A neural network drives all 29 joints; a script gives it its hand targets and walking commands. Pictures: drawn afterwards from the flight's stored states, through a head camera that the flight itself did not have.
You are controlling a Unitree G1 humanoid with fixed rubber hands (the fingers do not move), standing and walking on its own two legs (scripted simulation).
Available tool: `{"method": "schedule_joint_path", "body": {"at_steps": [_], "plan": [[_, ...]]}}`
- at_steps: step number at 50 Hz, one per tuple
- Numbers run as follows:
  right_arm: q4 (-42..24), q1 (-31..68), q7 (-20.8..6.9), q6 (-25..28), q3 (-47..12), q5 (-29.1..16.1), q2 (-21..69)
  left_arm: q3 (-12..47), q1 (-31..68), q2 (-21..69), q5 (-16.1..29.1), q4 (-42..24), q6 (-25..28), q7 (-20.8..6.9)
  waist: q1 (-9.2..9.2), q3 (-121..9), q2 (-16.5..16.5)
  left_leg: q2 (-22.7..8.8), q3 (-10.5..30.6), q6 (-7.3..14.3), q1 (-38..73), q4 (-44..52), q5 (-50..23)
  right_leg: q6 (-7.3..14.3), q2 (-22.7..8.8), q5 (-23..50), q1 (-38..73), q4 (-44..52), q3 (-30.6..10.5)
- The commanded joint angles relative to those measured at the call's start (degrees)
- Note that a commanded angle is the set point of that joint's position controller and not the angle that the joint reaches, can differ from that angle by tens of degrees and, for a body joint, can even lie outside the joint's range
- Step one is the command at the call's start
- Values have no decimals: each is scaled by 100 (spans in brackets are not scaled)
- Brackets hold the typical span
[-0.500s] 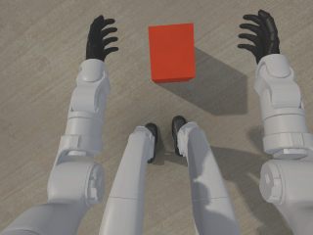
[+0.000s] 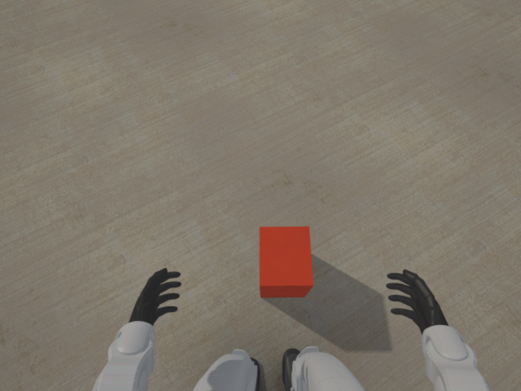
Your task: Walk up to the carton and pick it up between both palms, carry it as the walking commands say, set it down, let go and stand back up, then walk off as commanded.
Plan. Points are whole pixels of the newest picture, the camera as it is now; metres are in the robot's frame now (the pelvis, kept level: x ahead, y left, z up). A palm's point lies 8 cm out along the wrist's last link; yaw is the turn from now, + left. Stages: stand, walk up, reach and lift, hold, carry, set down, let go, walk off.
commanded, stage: let go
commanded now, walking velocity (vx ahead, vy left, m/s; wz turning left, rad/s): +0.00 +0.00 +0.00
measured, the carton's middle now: (283, 264) +0.43 -0.03 -0.63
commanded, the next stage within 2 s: stand in 0.62 s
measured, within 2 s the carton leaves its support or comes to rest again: neither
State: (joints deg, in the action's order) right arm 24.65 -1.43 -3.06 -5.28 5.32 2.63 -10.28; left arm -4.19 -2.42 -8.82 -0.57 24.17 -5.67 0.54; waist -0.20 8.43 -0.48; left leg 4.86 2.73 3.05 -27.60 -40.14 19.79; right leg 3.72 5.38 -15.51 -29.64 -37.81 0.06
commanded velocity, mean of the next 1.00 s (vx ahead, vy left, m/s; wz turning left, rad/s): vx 0.00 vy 0.00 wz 0.00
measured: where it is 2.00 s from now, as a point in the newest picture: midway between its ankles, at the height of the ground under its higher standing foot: outside the picture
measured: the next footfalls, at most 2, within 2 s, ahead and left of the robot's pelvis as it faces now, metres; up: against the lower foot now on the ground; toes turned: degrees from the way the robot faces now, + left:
none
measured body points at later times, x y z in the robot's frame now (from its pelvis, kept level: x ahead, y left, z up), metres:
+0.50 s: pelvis +0.04 +0.02 +0.02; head +0.06 +0.02 +0.46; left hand +0.20 +0.24 -0.07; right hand +0.19 -0.21 -0.06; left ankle +0.00 +0.08 -0.72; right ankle +0.03 -0.08 -0.72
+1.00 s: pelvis +0.04 +0.04 +0.01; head -0.08 +0.05 +0.45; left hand +0.12 +0.32 -0.10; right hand +0.11 -0.24 -0.09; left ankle +0.00 +0.08 -0.72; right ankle +0.03 -0.08 -0.72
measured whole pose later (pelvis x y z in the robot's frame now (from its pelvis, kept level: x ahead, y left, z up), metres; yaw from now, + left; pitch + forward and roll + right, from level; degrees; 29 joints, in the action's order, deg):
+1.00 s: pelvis +0.04 +0.04 +0.01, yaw -1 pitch -4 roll -2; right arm 45.6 -22.5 0.4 3.1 5.1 1.1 -15.1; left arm -6.0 -21.3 -14.1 -1.8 49.7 2.7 1.3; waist -0.3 -12.1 1.2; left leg 5.4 -0.1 6.6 -6.3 -31.9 21.1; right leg 1.0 3.8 -17.4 -8.9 -30.8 -1.8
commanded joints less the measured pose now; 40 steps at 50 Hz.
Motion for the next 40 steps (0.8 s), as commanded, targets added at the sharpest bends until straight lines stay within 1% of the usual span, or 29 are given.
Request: {"method": "schedule_joint_path", "body": {"at_steps": [1, 3, 4, 5, 7, 8, 9, 10, 11, 12, 13, 15, 20, 21, 22, 23, 24, 25, 26, 28, 29, 30, 31, 33, 34, 35, 36, 38, 40], "plan": [[-674, -61, -25, 384, 212, 40, -560, -99, 219, -587, -13, -804, 458, -137, -154, -1881, 77, -582, 164, -342, 607, 1299, -702, -250, -586, 997, 2429, 895, -387], [-400, -640, -28, 347, 202, 32, -662, 23, -178, -636, -122, -593, 366, -173, -109, -1430, 527, -606, 47, -329, 645, 1544, -425, -208, -610, 776, 2629, 1053, -367], [-766, -640, -64, 337, 154, -71, -727, -66, -479, -767, -28, -706, 373, -213, -117, -1724, 179, -544, 39, -318, 958, 1514, -647, -275, -615, 981, 2880, 1116, -313], [-794, -822, -53, 347, 115, -121, -677, -57, -440, -723, -141, -970, 450, -209, -88, -1571, 486, -599, 106, -305, 1057, 1620, -937, -283, -581, 1288, 3101, 1048, -345], [-699, -547, -66, 268, 74, -153, -669, 71, -341, -640, -52, -652, 329, -225, -85, -844, 515, -569, 83, -344, 818, 1659, -713, -251, -567, 916, 2827, 1174, -190], [-925, -512, -80, 228, 7, -210, -708, -59, -471, -737, -73, -676, 298, -263, -13, -807, 243, -539, 64, -322, 949, 1651, -575, -295, -533, 827, 2827, 1211, -158], [-949, -550, -109, 185, 45, -180, -758, -99, -477, -794, -24, -851, 269, -293, -26, -663, 325, -599, 93, -331, 1027, 1698, -543, -259, -540, 644, 2916, 1256, -132], [-1045, -617, -100, 179, -16, -105, -616, -39, -463, -625, -55, -835, 260, -319, -71, -678, 20, -549, 86, -293, 1068, 1684, -637, -258, -552, 832, 2987, 1320, -250], [-957, -697, -89, 109, -61, -131, -613, -62, -521, -699, -120, -733, 211, -328, -90, -426, 204, -568, 103, -260, 997, 1702, -635, -268, -609, 930, 2994, 1250, -222], [-1178, -553, -101, 146, 1, -84, -659, -189, -564, -844, -125, -956, 223, -357, 3, -766, -82, -557, 124, -242, 1310, 1736, -903, -341, -582, 1093, 3106, 1295, -227], [-1237, -625, -93, 101, 10, -79, -809, -105, -582, -851, -19, -1011, 189, -358, -42, -811, -316, -520, 91, -246, 1483, 1672, -1146, -365, -565, 1241, 3097, 1251, -149], [-1118, -696, -70, 86, 77, -119, -814, -73, -570, -881, -58, -1050, 172, -378, -9, -828, 184, -566, 97, -283, 1426, 1643, -1219, -292, -588, 1320, 3187, 1217, -200], [-1074, -967, -112, 161, 84, -60, -845, -125, -940, -730, -44, -923, 213, -306, 4, -1068, 150, -659, 366, -339, 1636, 1516, -2530, -234, -538, 2409, 3134, 1083, -374], [-1008, -1064, -119, 141, 21, -198, -854, -72, -858, -781, -91, -1006, 202, -304, 18, -1169, 412, -661, 305, -405, 1787, 1469, -2664, -257, -499, 2457, 3130, 1095, -351], [-1064, -1095, -99, 161, 13, -125, -821, -94, -872, -747, -9, -927, 217, -287, -46, -1066, -36, -633, 350, -340, 1663, 1520, -2578, -279, -463, 2536, 3143, 1102, -353], [-933, -1158, -77, 114, 93, -113, -850, 40, -829, -686, -6, -779, 169, -296, -61, -1024, 211, -672, 349, -379, 1642, 1549, -2776, -243, -420, 2351, 3030, 1130, -364], [-1100, -1171, -57, 136, 71, -65, -807, -34, -848, -749, -89, -951, 260, -262, -39, -1235, 22, -622, 318, -391, 1654, 1496, -2897, -265, -426, 2813, 3273, 1046, -403], [-946, -1220, -54, 138, 56, -87, -845, -69, -895, -790, -54, -914, 249, -237, -48, -1208, 331, -633, 300, -426, 1848, 1443, -2647, -221, -471, 2388, 3017, 1066, -352], [-1037, -1100, -70, 94, 52, -134, -845, -19, -942, -792, -38, -924, 195, -231, -8, -1224, 160, -644, 341, -378, 2015, 1458, -2744, -266, -406, 2177, 3010, 1119, -281], [-961, -1200, 26, -46, 31, -50, -819, -42, -988, -804, -161, -738, 262, -142, 14, -1047, 198, -646, 285, -387, 1888, 1485, -2866, -267, -364, 2264, 2850, 1014, -309], [-854, -1330, 69, -23, 127, -88, -842, 84, -916, -775, -97, -1080, 264, -135, -66, -1369, 420, -666, 287, -455, 2007, 1396, -3031, -186, -398, 2248, 2927, 1018, -446], [-841, -1250, 57, -47, -3, -116, -833, 69, -1023, -703, -50, -811, 189, -163, -15, -1018, 355, -643, 276, -438, 1785, 1419, -2714, -172, -417, 2082, 2854, 1010, -435], [12, -1141, 227, 266, 305, -246, -1377, -231, -879, -1469, -17, 502, 469, -76, 19, -3009, 60, -665, 172, -162, 2397, 852, -2557, -238, -809, 2659, 2954, 878, -373], [233, -993, 304, 641, 241, -161, -1361, -181, -1113, -1295, -109, 684, 794, 26, 65, -2764, 195, -715, 240, -64, 2240, 672, -2996, -152, -831, 3183, 2782, 614, -480], [411, -1037, 348, 765, 194, -209, -1137, -191, -1130, -1178, -119, 936, 877, 71, 97, -2521, 89, -744, 385, -119, 1972, 780, -2808, -135, -915, 3156, 2754, 576, -584], [532, -1150, 345, 795, 129, -198, -1066, -241, -1136, -1228, -115, 981, 926, 91, 92, -1949, -107, -749, 398, -139, 1715, 807, -2371, -118, -956, 2883, 2502, 722, -719], [692, -1358, 326, 789, 196, -224, -1161, -281, -986, -1276, -106, 1047, 940, 108, -106, -1697, -91, -849, 515, -131, 1700, 1007, -1729, -88, -908, 1969, 2115, 869, -717], [797, -1235, 354, 838, 259, -188, -1295, -251, -903, -1148, -184, 1162, 928, 64, -58, -1259, 457, -902, 704, -91, 1589, 1303, -1612, -135, -777, 1067, 1590, 940, -619], [965, -1221, 328, 912, 228, -156, -1277, -323, -999, -1324, -141, 1306, 996, 104, -14, -976, 278, -890, 740, -80, 1345, 1386, -1893, -167, -803, 1467, 1675, 1027, -672]]}}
